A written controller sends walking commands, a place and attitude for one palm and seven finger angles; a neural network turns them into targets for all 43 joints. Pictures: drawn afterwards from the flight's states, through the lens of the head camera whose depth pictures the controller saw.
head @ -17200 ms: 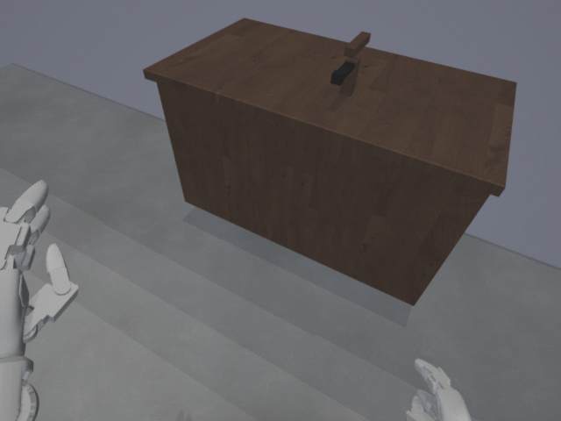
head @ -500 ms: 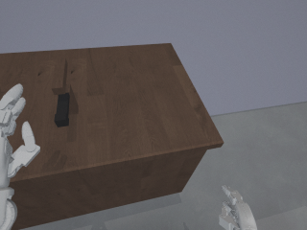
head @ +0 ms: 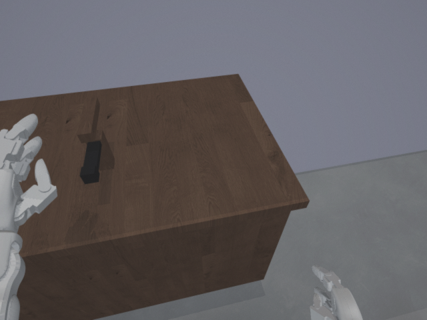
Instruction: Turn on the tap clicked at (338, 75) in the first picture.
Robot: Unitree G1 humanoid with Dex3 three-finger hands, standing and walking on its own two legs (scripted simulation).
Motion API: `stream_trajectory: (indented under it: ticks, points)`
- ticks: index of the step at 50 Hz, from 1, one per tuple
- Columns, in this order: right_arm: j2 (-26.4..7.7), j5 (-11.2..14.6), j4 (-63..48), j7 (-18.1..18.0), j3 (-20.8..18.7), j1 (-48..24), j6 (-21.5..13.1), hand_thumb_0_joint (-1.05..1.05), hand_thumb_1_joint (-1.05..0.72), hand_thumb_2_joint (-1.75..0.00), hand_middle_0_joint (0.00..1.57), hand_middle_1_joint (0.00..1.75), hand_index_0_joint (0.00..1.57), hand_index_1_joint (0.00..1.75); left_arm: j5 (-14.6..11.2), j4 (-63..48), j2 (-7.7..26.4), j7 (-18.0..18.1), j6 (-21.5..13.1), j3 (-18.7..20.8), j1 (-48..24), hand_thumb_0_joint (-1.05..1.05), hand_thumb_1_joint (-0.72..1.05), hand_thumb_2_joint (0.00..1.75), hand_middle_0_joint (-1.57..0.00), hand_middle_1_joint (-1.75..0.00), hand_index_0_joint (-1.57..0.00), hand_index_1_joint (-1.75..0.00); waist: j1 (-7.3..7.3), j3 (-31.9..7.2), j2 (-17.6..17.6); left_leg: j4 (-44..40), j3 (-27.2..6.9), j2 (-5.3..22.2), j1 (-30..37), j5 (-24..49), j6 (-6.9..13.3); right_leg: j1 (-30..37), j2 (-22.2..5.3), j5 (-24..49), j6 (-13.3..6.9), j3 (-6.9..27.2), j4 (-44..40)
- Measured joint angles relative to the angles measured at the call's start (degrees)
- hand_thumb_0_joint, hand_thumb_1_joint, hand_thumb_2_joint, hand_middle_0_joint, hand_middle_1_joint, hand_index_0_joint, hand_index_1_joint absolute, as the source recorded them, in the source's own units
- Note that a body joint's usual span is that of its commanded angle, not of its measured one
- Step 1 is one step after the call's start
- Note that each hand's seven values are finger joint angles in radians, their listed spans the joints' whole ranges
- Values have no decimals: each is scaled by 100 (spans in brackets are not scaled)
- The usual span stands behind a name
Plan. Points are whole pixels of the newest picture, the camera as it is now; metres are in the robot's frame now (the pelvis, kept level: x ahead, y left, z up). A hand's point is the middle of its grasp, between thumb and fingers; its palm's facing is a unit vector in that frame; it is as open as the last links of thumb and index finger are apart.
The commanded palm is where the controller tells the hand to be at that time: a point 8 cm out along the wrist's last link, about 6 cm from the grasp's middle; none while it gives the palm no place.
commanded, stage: turn the palm inward beside the body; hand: left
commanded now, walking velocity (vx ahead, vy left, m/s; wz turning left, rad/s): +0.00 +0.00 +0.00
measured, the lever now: (90, 174) +0.37 +0.30 +0.06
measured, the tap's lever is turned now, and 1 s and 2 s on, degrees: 0 0 0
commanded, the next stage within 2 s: reach beside the lever's end, fingers flat in 2.00 s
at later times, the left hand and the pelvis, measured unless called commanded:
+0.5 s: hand (76, 225) +0.21 +0.22 +0.14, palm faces +0.43 -0.85 -0.31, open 7.4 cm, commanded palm +0.15 +0.27 +0.16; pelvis +0.00 -0.05 -0.02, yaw +2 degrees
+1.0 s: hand (67, 246) +0.18 +0.23 +0.13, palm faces +0.45 -0.87 -0.21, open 7.4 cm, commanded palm +0.13 +0.27 +0.14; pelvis +0.01 -0.02 -0.02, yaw +3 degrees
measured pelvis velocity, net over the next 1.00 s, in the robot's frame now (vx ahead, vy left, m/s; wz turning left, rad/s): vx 0.01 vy -0.02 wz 0.05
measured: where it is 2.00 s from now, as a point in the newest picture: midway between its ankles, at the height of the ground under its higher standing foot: outside the picture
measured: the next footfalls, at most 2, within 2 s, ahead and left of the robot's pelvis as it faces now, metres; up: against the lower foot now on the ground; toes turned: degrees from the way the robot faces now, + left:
none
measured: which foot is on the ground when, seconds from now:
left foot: down 0.00-1.00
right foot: down 0.00-1.00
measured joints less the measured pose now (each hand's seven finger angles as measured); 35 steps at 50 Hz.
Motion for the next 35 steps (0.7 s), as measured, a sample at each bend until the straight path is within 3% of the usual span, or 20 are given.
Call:
stream_trajectory:
  ticks: [2, 5, 9, 11, 16, 20, 27, 35]
  points:
    - [7, -5, -63, 1, -23, -67, 3, 1, -90, -90, 20, 30, 20, 30, 43, -171, -97, -8, -33, -192, 561, 1, 90, 90, -21, -30, -20, -31, -66, -29, 10, 94, 24, 17, -62, -42, -15, -101, 14, -67, -30, 22, 158]
    - [53, -64, -101, -70, -92, -100, -62, 1, -90, -90, 20, 30, 20, 30, 18, -199, -150, 138, -470, -349, 1066, 2, 89, 90, -21, -30, -21, -31, -46, -40, -65, 334, -16, 60, -247, -125, -75, -292, 47, -187, -99, -24, 431]
    - [39, -89, 17, -155, -162, -59, -187, 1, -90, -90, 20, 30, 20, 30, 29, -4, -147, 477, -1070, -201, 995, 2, 89, 90, -22, -30, -22, -31, 116, -53, -107, 690, -198, 136, -505, -244, -179, -453, 105, -315, -205, -211, 690]
    - [-7, -71, 111, -197, -155, -43, -216, 1, -90, -90, 20, 30, 20, 30, -10, 206, -152, 515, -1189, -68, 768, 2, 89, 90, -22, -30, -22, -31, 176, -71, -71, 832, -310, 157, -606, -290, -209, -493, 122, -367, -242, -324, 773]
    - [-104, 30, 279, -356, -136, -79, -230, 1, -90, -90, 20, 30, 20, 30, -167, 717, -102, 277, -855, -65, 216, 2, 89, 90, -21, -30, -21, -31, 259, -58, 106, 1008, -482, 205, -690, -361, -226, -480, 171, -443, -276, -490, 837]
    - [-66, 74, 291, -413, -172, -160, -282, 1, -90, -90, 20, 30, 20, 30, -241, 717, -83, 156, -639, -230, 247, 2, 89, 90, -21, -30, -21, -31, 205, -76, 176, 1026, -461, 246, -716, -398, -260, -527, 212, -473, -285, -467, 862]
    - [23, 101, 159, -339, -233, -34, -393, 1, -90, -90, 20, 30, 20, 30, -446, 77, -167, 229, -805, -147, 1003, 2, 89, 90, -21, -30, -21, -31, 121, -245, 94, 981, -349, 253, -762, -498, -315, -665, 218, -581, -334, -354, 934]
    - [-90, 130, 83, -367, -300, 255, -578, 1, -90, -90, 20, 30, 20, 30, -618, -178, -428, 146, -867, -141, 1505, 2, 89, 90, -21, -30, -21, -31, 218, -375, 104, 1109, -365, 154, -839, -646, -238, -725, 117, -752, -259, -365, 1079]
